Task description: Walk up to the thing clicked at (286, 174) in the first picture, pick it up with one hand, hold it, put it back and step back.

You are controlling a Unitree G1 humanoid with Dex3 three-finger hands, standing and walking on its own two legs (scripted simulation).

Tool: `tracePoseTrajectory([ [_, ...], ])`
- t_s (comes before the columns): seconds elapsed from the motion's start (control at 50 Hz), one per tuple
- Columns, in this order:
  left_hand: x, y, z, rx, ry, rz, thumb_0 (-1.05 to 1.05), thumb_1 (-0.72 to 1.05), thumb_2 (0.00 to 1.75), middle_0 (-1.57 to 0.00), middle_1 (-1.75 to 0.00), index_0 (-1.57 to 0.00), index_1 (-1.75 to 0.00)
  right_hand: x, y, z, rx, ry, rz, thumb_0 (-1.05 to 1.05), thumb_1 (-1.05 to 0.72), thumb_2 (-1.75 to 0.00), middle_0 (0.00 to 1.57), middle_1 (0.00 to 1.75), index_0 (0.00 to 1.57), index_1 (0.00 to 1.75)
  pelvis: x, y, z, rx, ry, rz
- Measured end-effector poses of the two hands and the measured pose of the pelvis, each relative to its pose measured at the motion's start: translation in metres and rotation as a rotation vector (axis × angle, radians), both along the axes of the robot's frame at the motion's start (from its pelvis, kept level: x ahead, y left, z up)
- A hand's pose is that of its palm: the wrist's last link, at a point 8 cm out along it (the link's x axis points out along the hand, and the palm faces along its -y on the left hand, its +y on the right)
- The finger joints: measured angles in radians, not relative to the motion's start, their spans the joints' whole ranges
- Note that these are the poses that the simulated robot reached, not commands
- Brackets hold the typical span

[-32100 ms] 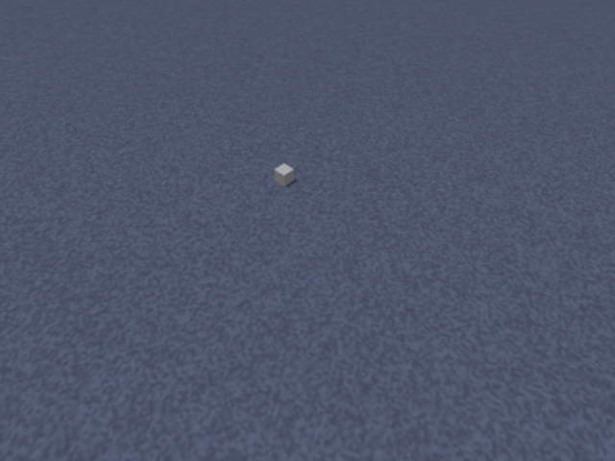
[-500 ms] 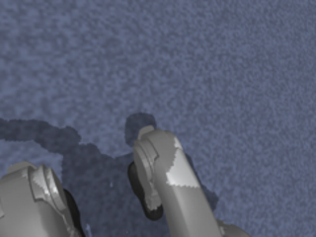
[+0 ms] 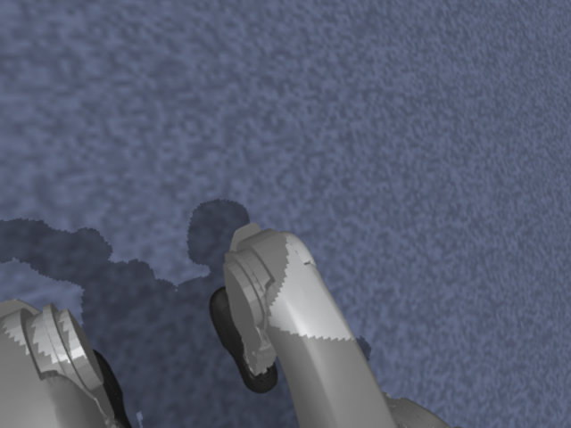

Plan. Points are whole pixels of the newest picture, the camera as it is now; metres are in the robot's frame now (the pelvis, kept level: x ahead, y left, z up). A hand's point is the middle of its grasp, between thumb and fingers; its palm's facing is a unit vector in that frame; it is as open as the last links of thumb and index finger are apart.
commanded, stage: rest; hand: left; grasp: from above
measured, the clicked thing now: out of the picture +0.39 +0.36 -0.27
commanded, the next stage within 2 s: open in 0.36 s
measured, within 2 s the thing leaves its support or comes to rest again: neither
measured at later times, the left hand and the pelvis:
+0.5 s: hand out of the picture +0.40 +0.35 -0.24, palm faces -0.07 -0.43 -0.90, open 9.6 cm; pelvis +0.00 +0.00 +0.00, yaw -1 degrees
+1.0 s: hand out of the picture +0.40 +0.34 -0.25, palm faces -0.07 -0.44 -0.89, open 11.0 cm; pelvis -0.01 +0.00 +0.00, yaw -2 degrees
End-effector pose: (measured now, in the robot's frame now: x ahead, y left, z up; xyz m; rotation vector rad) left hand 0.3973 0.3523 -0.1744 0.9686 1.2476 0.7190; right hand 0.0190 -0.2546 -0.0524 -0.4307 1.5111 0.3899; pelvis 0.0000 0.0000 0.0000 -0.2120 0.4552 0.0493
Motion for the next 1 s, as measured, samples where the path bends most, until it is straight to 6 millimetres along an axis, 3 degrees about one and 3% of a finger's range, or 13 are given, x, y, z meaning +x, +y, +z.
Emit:
tracePoseTrajectory([
  [0.54,0.002,-0.001,-0.005,0.004,0.005,-0.019,-0.05,0.0,0.46,-0.74,-0.44,-0.82,-0.41,0.0,0.008,0.01,0.0,-0.046,0.027,0.0,-0.91,-0.89,0.2,0.3,0.2,0.29,-0.004,0.003,0.001,-0.019,-0.029,-0.013],
  [1.0,-0.001,-0.003,-0.013,-0.008,-0.003,-0.028,-0.01,-0.1,0.75,-0.5,-0.67,-0.49,-0.69,-0.007,0.007,0.019,-0.018,-0.045,0.042,0.0,-0.9,-0.89,0.2,0.3,0.2,0.3,-0.007,0.002,0.004,-0.026,-0.046,-0.014],
])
